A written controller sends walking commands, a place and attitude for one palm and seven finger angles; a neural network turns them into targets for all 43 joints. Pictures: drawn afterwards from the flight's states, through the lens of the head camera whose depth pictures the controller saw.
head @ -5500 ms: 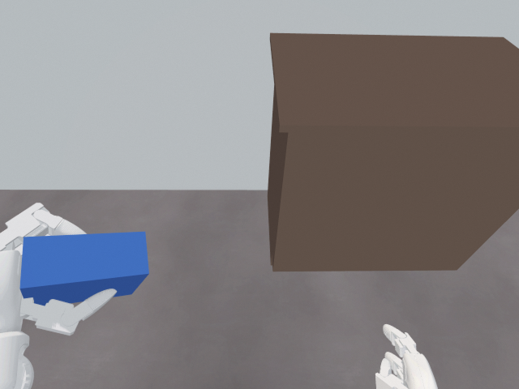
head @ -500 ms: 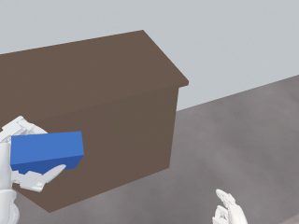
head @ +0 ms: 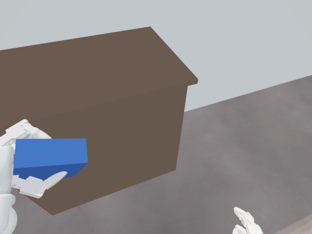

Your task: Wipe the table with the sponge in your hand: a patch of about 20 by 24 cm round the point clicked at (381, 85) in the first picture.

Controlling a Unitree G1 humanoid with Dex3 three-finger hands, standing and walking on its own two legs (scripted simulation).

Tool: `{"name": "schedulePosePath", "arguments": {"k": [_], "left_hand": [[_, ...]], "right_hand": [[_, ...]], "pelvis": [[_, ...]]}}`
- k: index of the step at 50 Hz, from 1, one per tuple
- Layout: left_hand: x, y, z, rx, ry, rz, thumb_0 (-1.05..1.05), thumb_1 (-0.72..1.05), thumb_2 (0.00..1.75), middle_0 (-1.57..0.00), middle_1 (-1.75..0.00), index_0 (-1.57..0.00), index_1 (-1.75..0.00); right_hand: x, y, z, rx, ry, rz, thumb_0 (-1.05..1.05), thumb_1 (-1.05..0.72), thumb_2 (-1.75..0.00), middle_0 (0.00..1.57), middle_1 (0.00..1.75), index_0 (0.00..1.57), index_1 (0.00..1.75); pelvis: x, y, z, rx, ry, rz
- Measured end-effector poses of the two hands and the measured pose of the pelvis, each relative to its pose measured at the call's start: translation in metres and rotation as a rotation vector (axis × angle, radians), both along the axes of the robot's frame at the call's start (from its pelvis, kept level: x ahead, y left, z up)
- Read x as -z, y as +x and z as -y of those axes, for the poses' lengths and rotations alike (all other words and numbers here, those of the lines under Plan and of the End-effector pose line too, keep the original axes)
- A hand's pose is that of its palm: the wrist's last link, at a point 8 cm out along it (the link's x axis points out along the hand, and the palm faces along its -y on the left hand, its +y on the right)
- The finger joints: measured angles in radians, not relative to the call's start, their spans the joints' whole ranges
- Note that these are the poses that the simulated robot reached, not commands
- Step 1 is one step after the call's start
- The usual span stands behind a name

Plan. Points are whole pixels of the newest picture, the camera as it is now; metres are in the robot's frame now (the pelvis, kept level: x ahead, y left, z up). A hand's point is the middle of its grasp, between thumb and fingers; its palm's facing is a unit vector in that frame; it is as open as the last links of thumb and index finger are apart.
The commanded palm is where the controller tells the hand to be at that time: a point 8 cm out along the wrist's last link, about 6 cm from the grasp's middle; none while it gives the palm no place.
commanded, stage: look again from close up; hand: left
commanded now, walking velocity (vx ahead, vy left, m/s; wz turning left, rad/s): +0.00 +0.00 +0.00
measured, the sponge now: (60, 159) +0.23 +0.22 +0.14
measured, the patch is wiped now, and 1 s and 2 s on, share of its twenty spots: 0.00 0.00 0.00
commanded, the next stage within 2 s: shuffle to correct the standing spot in 0.30 s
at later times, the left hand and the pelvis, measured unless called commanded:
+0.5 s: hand (25, 136) +0.25 +0.28 +0.18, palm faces +0.43 -0.83 -0.36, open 9.5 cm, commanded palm +0.19 +0.30 +0.18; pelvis +0.03 +0.03 +0.00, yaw -1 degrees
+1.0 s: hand (27, 98) +0.35 +0.33 +0.19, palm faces +0.39 -0.79 -0.47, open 9.5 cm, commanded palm +0.28 +0.38 +0.18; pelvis +0.14 +0.09 -0.02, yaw +4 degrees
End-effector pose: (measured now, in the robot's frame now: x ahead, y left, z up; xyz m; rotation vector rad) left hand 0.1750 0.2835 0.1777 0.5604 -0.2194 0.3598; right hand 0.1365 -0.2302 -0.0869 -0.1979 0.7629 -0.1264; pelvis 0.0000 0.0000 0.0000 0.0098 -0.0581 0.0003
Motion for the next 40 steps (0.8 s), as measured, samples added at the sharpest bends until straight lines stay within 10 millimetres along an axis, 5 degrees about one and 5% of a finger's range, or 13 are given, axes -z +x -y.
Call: {"name": "schedulePosePath", "arguments": {"k": [3, 6, 12, 15, 19, 23, 27, 36, 40], "left_hand": [[-0.033, 0.018, -0.027, -0.006, 0.106, 0.154, -0.01, -0.44, 0.99, -0.82, -1.33, -0.82, -1.34], [-0.045, 0.025, -0.044, -0.04, 0.029, 0.252, -0.01, -0.44, 0.99, -0.82, -1.33, -0.82, -1.34], [-0.001, 0.024, 0.001, 0.148, -0.094, 0.088, -0.01, -0.43, 0.99, -0.82, -1.34, -0.82, -1.34], [0.022, 0.024, 0.007, 0.196, -0.112, 0.002, -0.01, -0.43, 0.99, -0.82, -1.34, -0.82, -1.34], [0.025, 0.029, -0.016, 0.13, -0.091, 0.0, -0.01, -0.43, 0.99, -0.82, -1.34, -0.82, -1.34], [0.002, 0.034, -0.037, 0.051, -0.059, 0.116, -0.01, -0.43, 0.99, -0.82, -1.34, -0.81, -1.34], [-0.016, 0.041, -0.038, 0.066, -0.066, 0.213, -0.01, -0.43, 0.99, -0.81, -1.34, -0.81, -1.34], [0.019, 0.079, -0.067, 0.101, -0.094, 0.115, -0.01, -0.43, 0.99, -0.81, -1.34, -0.81, -1.34], [0.013, 0.101, -0.081, 0.076, -0.053, 0.059, -0.01, -0.43, 0.99, -0.81, -1.34, -0.81, -1.34]], "right_hand": [[0.003, 0.0, -0.005, -0.079, -0.015, -0.033, 0.01, -0.9, -0.9, 0.2, 0.3, 0.2, 0.3], [-0.005, 0.0, -0.009, -0.075, 0.001, -0.01, 0.01, -0.9, -0.9, 0.2, 0.3, 0.2, 0.3], [-0.018, 0.001, -0.017, -0.014, 0.036, 0.101, 0.01, -0.9, -0.9, 0.2, 0.3, 0.2, 0.3], [-0.02, 0.002, -0.024, -0.012, 0.026, 0.092, 0.01, -0.9, -0.9, 0.2, 0.3, 0.2, 0.3], [-0.024, 0.007, -0.031, -0.046, 0.0, 0.064, 0.01, -0.9, -0.9, 0.2, 0.3, 0.2, 0.3], [-0.025, 0.021, -0.036, -0.099, -0.015, 0.06, 0.01, -0.9, -0.9, 0.2, 0.3, 0.2, 0.3], [-0.026, 0.043, -0.041, -0.115, -0.026, 0.077, 0.01, -0.9, -0.9, 0.2, 0.3, 0.2, 0.3], [-0.021, 0.089, -0.065, -0.06, -0.045, 0.086, 0.01, -0.9, -0.9, 0.2, 0.3, 0.2, 0.3], [-0.018, 0.101, -0.086, -0.051, 0.006, 0.07, 0.01, -0.9, -0.9, 0.2, 0.3, 0.2, 0.3]], "pelvis": [[0.003, -0.008, 0.007, -0.039, 0.001, 0.002], [0.001, -0.01, 0.004, 0.006, 0.006, -0.001], [-0.002, 0.0, -0.018, 0.059, 0.003, 0.005], [-0.001, 0.005, -0.02, 0.053, 0.01, 0.011], [-0.001, 0.011, -0.019, 0.042, 0.001, 0.007], [-0.001, 0.019, -0.021, 0.028, -0.003, 0.004], [-0.001, 0.035, -0.031, 0.016, -0.025, -0.021], [0.013, 0.07, -0.064, 0.007, -0.001, -0.033], [0.006, 0.092, -0.074, 0.005, -0.007, -0.035]]}}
